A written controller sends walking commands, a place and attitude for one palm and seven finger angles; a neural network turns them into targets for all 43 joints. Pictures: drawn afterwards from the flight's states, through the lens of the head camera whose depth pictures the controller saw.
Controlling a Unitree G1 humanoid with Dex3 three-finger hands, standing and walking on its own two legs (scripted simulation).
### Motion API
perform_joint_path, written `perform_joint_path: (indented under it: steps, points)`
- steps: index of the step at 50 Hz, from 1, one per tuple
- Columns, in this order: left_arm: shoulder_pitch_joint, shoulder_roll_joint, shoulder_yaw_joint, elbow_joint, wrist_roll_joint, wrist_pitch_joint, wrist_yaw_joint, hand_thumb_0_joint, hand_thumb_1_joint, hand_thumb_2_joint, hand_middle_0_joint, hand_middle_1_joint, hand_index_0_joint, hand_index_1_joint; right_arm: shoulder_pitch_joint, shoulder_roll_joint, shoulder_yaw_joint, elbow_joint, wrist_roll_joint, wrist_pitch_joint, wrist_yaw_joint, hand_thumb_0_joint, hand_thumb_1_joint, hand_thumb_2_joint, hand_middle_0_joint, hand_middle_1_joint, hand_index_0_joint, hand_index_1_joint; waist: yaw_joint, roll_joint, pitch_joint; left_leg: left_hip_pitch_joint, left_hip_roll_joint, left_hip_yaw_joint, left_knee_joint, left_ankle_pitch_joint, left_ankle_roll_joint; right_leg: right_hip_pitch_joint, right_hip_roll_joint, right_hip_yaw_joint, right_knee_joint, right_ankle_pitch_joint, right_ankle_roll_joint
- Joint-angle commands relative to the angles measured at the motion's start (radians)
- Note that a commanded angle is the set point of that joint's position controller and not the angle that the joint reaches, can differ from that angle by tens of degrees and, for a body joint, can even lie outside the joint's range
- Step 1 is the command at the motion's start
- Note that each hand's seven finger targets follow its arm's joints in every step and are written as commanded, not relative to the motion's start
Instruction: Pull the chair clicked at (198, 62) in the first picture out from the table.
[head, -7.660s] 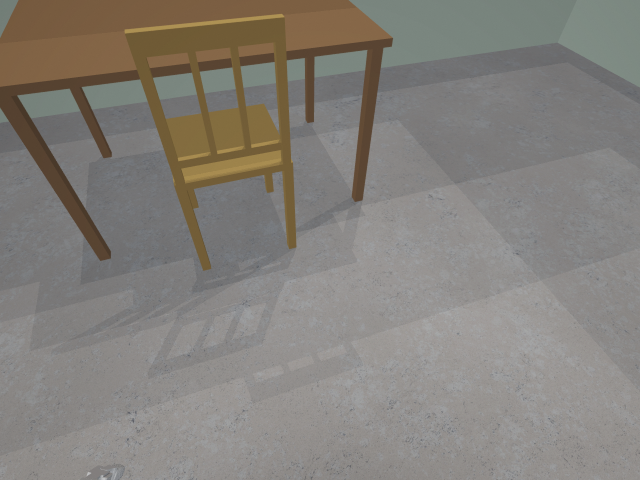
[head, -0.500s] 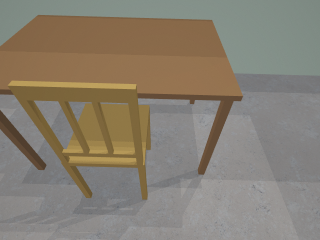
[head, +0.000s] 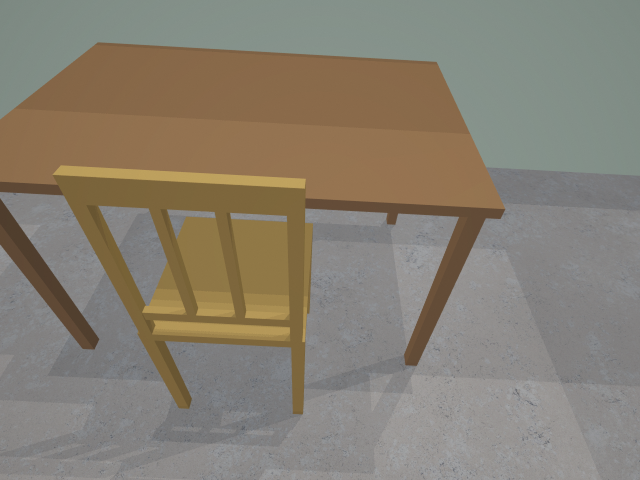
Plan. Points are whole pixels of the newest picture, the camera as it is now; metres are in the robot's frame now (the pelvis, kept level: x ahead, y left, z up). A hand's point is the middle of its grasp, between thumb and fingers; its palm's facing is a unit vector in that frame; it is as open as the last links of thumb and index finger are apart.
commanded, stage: look again from close up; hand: left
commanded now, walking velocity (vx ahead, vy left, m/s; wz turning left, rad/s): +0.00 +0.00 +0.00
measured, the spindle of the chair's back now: (177, 265) +0.50 +0.30 -0.09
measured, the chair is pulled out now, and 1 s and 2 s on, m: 0.00 0.00 0.00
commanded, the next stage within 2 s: none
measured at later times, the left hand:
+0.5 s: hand out of the picture -0.03 +0.16 -0.18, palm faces +0.03 -0.99 -0.16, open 7.4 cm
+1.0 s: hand out of the picture -0.03 +0.15 -0.18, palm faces +0.04 -0.99 -0.15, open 7.4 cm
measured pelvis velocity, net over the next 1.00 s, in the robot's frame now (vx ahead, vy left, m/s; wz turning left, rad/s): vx -0.01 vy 0.00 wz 0.00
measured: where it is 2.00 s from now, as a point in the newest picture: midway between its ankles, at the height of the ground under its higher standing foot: outside the picture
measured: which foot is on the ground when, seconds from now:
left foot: down 0.00-1.00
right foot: down 0.00-1.00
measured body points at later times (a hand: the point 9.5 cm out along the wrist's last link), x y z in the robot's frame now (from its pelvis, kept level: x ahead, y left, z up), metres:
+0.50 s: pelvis +0.00 +0.00 +0.00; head -0.01 +0.01 +0.45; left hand -0.03 +0.21 -0.16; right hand +0.00 -0.22 -0.15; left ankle +0.01 +0.09 -0.74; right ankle +0.02 -0.14 -0.74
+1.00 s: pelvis -0.01 +0.00 +0.00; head -0.01 +0.01 +0.45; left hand -0.03 +0.21 -0.16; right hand -0.02 -0.21 -0.15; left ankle +0.01 +0.09 -0.74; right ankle +0.02 -0.14 -0.74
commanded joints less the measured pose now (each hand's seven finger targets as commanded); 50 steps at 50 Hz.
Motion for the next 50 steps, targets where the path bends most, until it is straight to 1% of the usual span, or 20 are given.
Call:
perform_joint_path:
  steps: [1, 2, 3, 7, 9, 10, 15, 17, 24, 27, 31, 32, 33, 37, 38, 40, 41, 43, 46, 50]
  points:
    - [0.056, 0.079, 0.013, -0.031, 0.004, -0.005, -0.001, 0.000, 0.900, 0.900, -0.200, -0.300, -0.200, -0.300, 0.017, -0.128, -0.025, -0.033, -0.003, -0.012, 0.000, 0.000, -0.900, -0.900, 0.200, 0.300, 0.200, 0.300, 0.001, 0.038, 0.083, -0.123, 0.120, -0.142, -0.178, 0.024, -0.008, 0.041, -0.051, 0.060, -0.060, 0.057, -0.049]
    - [0.063, 0.078, 0.012, -0.033, 0.005, -0.004, -0.002, 0.000, 0.900, 0.900, -0.200, -0.300, -0.200, -0.300, 0.017, -0.123, -0.024, -0.029, -0.002, -0.012, -0.001, 0.000, -0.900, -0.900, 0.200, 0.300, 0.200, 0.300, 0.005, 0.029, 0.078, -0.114, 0.123, -0.138, -0.178, 0.027, -0.007, 0.044, -0.050, 0.055, -0.062, 0.061, -0.047]
    - [0.064, 0.075, 0.012, -0.027, 0.005, -0.004, -0.001, 0.000, 0.900, 0.900, -0.200, -0.300, -0.200, -0.300, 0.012, -0.128, -0.025, -0.027, -0.003, -0.012, 0.000, 0.000, -0.900, -0.900, 0.200, 0.300, 0.200, 0.300, 0.003, 0.042, 0.076, -0.109, 0.120, -0.137, -0.179, 0.026, -0.008, 0.041, -0.053, 0.057, -0.063, 0.063, -0.046]
    - [0.074, 0.075, 0.009, -0.020, 0.005, -0.005, -0.001, 0.000, 0.900, 0.900, -0.200, -0.300, -0.200, -0.300, 0.013, -0.119, -0.023, -0.013, 0.000, -0.008, 0.001, 0.000, -0.900, -0.900, 0.200, 0.300, 0.200, 0.300, 0.002, 0.013, 0.084, -0.103, 0.119, -0.131, -0.188, -0.002, -0.009, 0.037, -0.056, 0.059, -0.080, 0.052, -0.045]
    - [0.076, 0.073, 0.008, -0.013, 0.004, -0.007, 0.000, 0.000, 0.900, 0.900, -0.200, -0.300, -0.200, -0.300, 0.016, -0.121, -0.021, -0.005, 0.000, -0.009, 0.002, 0.000, -0.900, -0.900, 0.200, 0.300, 0.200, 0.300, -0.001, 0.011, 0.071, -0.094, 0.114, -0.129, -0.180, 0.017, -0.012, 0.041, -0.059, 0.064, -0.080, 0.059, -0.044]
    - [0.081, 0.070, 0.007, -0.010, 0.004, -0.008, 0.000, 0.000, 0.900, 0.900, -0.200, -0.300, -0.200, -0.300, 0.014, -0.119, -0.022, -0.001, 0.000, -0.008, 0.002, 0.000, -0.900, -0.900, 0.200, 0.300, 0.200, 0.300, 0.000, 0.022, 0.072, -0.091, 0.113, -0.127, -0.181, 0.010, -0.012, 0.036, -0.059, 0.065, -0.083, 0.052, -0.044]
    - [0.099, 0.057, 0.006, 0.010, 0.004, -0.010, 0.002, 0.000, 0.900, 0.900, -0.200, -0.300, -0.200, -0.300, 0.020, -0.105, -0.018, 0.021, 0.002, -0.009, 0.000, 0.000, -0.900, -0.900, 0.200, 0.300, 0.200, 0.300, 0.001, 0.024, 0.073, -0.078, 0.111, -0.119, -0.175, 0.040, -0.012, 0.039, -0.062, 0.063, -0.089, 0.070, -0.043]
    - [0.109, 0.055, 0.005, 0.015, 0.004, -0.010, 0.003, 0.000, 0.900, 0.900, -0.200, -0.300, -0.200, -0.300, 0.025, -0.095, -0.018, 0.029, 0.005, -0.007, -0.001, 0.000, -0.900, -0.900, 0.200, 0.300, 0.200, 0.300, 0.002, -0.002, 0.084, -0.076, 0.112, -0.115, -0.175, 0.037, -0.010, 0.034, -0.062, 0.063, -0.097, 0.065, -0.044]
    - [0.130, 0.036, 0.003, 0.024, 0.003, -0.012, 0.005, 0.000, 0.900, 0.900, -0.200, -0.300, -0.200, -0.300, 0.038, -0.075, -0.019, 0.049, 0.004, -0.004, -0.001, 0.000, -0.900, -0.900, 0.200, 0.300, 0.200, 0.300, 0.001, 0.016, 0.088, -0.083, 0.102, -0.108, -0.167, 0.009, -0.014, 0.022, -0.064, 0.072, -0.107, 0.039, -0.048]
    - [0.138, 0.032, 0.003, 0.027, 0.002, -0.014, 0.006, 0.000, 0.900, 0.900, -0.200, -0.300, -0.200, -0.300, 0.047, -0.065, -0.019, 0.055, 0.005, -0.003, -0.002, 0.000, -0.900, -0.900, 0.200, 0.300, 0.200, 0.300, 0.002, 0.002, 0.093, -0.080, 0.103, -0.105, -0.164, 0.009, -0.014, 0.017, -0.061, 0.070, -0.112, 0.029, -0.048]
    - [0.140, 0.023, 0.004, 0.025, 0.001, -0.014, 0.006, 0.000, 0.900, 0.900, -0.200, -0.300, -0.200, -0.300, 0.055, -0.058, -0.019, 0.060, 0.003, -0.002, -0.001, 0.000, -0.900, -0.900, 0.200, 0.300, 0.200, 0.300, 0.001, 0.017, 0.098, -0.094, 0.099, -0.106, -0.164, -0.006, -0.016, 0.011, -0.061, 0.076, -0.113, 0.013, -0.051]
    - [0.144, 0.023, 0.004, 0.024, 0.002, -0.013, 0.007, 0.000, 0.900, 0.900, -0.200, -0.300, -0.200, -0.300, 0.056, -0.052, -0.020, 0.063, 0.004, -0.001, -0.002, 0.000, -0.900, -0.900, 0.200, 0.300, 0.200, 0.300, 0.002, 0.006, 0.110, -0.095, 0.102, -0.107, -0.170, -0.014, -0.014, 0.006, -0.059, 0.072, -0.116, 0.010, -0.051]
    - [0.143, 0.019, 0.004, 0.024, 0.002, -0.012, 0.007, 0.000, 0.900, 0.900, -0.200, -0.300, -0.200, -0.300, 0.058, -0.056, -0.020, 0.060, 0.003, -0.001, -0.002, 0.000, -0.900, -0.900, 0.200, 0.300, 0.200, 0.300, 0.001, 0.021, 0.111, -0.101, 0.101, -0.108, -0.171, -0.027, -0.015, 0.002, -0.059, 0.076, -0.114, 0.002, -0.052]
    - [0.151, 0.014, 0.006, 0.024, 0.003, -0.012, 0.007, 0.000, 0.900, 0.900, -0.200, -0.300, -0.200, -0.300, 0.067, -0.049, -0.022, 0.063, 0.003, -0.002, -0.002, 0.000, -0.900, -0.900, 0.200, 0.300, 0.200, 0.300, 0.003, 0.016, 0.100, -0.099, 0.106, -0.113, -0.177, -0.029, -0.013, 0.011, -0.055, 0.072, -0.109, 0.017, -0.052]
    - [0.146, 0.013, 0.006, 0.023, 0.004, -0.013, 0.007, 0.000, 0.900, 0.900, -0.200, -0.300, -0.200, -0.300, 0.066, -0.051, -0.022, 0.062, 0.003, -0.002, -0.002, 0.000, -0.900, -0.900, 0.200, 0.300, 0.200, 0.300, 0.003, 0.019, 0.111, -0.111, 0.104, -0.114, -0.175, -0.030, -0.014, 0.010, -0.056, 0.072, -0.107, 0.019, -0.051]
    - [0.148, 0.010, 0.007, 0.022, 0.003, -0.013, 0.007, 0.000, 0.900, 0.900, -0.200, -0.300, -0.200, -0.300, 0.070, -0.049, -0.022, 0.063, 0.002, -0.003, -0.002, 0.000, -0.900, -0.900, 0.200, 0.300, 0.200, 0.300, 0.003, 0.019, 0.108, -0.107, 0.104, -0.115, -0.179, -0.029, -0.014, 0.007, -0.055, 0.071, -0.102, 0.021, -0.052]
    - [0.151, 0.010, 0.007, 0.022, 0.002, -0.014, 0.007, 0.000, 0.900, 0.900, -0.200, -0.300, -0.200, -0.300, 0.072, -0.047, -0.023, 0.062, 0.002, -0.004, -0.002, 0.000, -0.900, -0.900, 0.200, 0.300, 0.200, 0.300, 0.004, 0.026, 0.096, -0.101, 0.105, -0.115, -0.177, -0.022, -0.013, 0.014, -0.057, 0.071, -0.103, 0.027, -0.052]
    - [0.149, 0.009, 0.008, 0.021, 0.004, -0.013, 0.008, 0.000, 0.900, 0.900, -0.200, -0.300, -0.200, -0.300, 0.073, -0.046, -0.024, 0.062, 0.003, -0.003, -0.002, 0.000, -0.900, -0.900, 0.200, 0.300, 0.200, 0.300, 0.004, 0.008, 0.108, -0.111, 0.104, -0.112, -0.175, -0.025, -0.014, 0.012, -0.055, 0.071, -0.106, 0.021, -0.051]
    - [0.153, 0.005, 0.009, 0.020, 0.003, -0.014, 0.007, 0.000, 0.900, 0.900, -0.200, -0.300, -0.200, -0.300, 0.074, -0.043, -0.024, 0.063, 0.002, -0.003, -0.002, 0.000, -0.900, -0.900, 0.200, 0.300, 0.200, 0.300, 0.004, 0.013, 0.103, -0.099, 0.104, -0.111, -0.175, -0.020, -0.013, 0.005, -0.056, 0.075, -0.106, 0.020, -0.052]
    - [0.154, 0.006, 0.009, 0.018, 0.003, -0.015, 0.007, 0.000, 0.900, 0.900, -0.200, -0.300, -0.200, -0.300, 0.078, -0.039, -0.024, 0.061, 0.003, -0.003, -0.002, 0.000, -0.900, -0.900, 0.200, 0.300, 0.200, 0.300, 0.004, 0.002, 0.106, -0.102, 0.100, -0.106, -0.168, -0.018, -0.014, 0.000, -0.058, 0.078, -0.113, 0.008, -0.053]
